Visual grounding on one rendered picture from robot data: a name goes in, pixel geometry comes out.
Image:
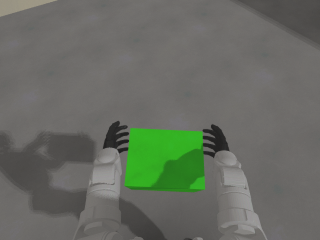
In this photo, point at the carton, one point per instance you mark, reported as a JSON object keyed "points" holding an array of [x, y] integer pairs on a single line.
{"points": [[165, 160]]}

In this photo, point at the robot left forearm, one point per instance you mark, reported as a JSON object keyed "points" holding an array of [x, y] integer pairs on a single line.
{"points": [[101, 212]]}

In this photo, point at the robot right forearm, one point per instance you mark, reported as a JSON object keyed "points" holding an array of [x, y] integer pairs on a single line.
{"points": [[236, 214]]}

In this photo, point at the left robot hand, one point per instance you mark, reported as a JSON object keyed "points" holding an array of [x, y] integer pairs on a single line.
{"points": [[111, 137]]}

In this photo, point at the right robot hand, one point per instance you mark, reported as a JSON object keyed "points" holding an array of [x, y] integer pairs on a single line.
{"points": [[219, 141]]}

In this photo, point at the left robot upper arm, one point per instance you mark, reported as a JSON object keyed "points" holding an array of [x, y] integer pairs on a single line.
{"points": [[106, 235]]}

